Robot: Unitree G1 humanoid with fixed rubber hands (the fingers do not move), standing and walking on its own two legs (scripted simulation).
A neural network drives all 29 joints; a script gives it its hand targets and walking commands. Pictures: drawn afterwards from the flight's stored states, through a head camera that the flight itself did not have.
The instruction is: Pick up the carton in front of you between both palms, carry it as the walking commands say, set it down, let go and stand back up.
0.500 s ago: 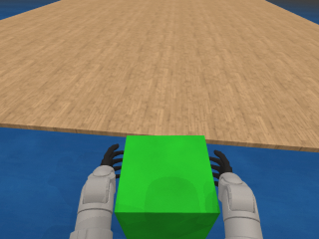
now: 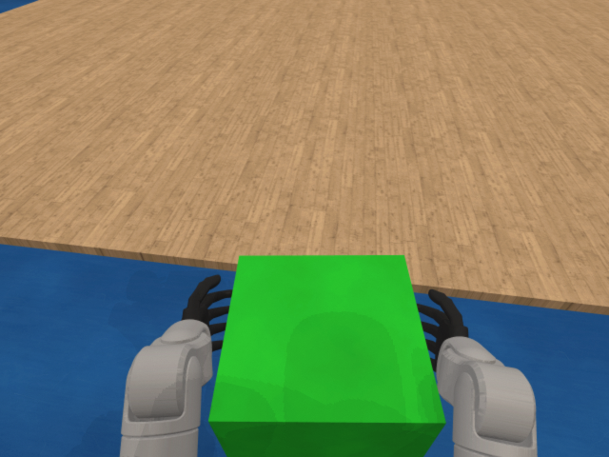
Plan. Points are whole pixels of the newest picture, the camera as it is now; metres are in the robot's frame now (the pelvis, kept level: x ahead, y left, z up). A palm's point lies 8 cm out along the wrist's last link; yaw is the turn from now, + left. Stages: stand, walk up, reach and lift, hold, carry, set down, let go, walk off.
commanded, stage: carry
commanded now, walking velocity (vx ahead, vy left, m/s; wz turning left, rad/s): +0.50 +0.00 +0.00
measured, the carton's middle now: (321, 376) +0.26 -0.01 +0.01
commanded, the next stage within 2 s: none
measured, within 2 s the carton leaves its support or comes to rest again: neither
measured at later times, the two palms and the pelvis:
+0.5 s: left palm (218, 180) +0.60 +0.18 +0.07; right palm (380, 193) +0.57 -0.12 +0.07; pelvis +0.32 +0.05 +0.01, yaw -3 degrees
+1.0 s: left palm (254, 58) +1.00 +0.15 +0.16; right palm (374, 63) +1.01 -0.15 +0.15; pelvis +0.65 -0.01 +0.00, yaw -1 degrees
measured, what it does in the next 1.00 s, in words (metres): walks ahead: left foot, then right foot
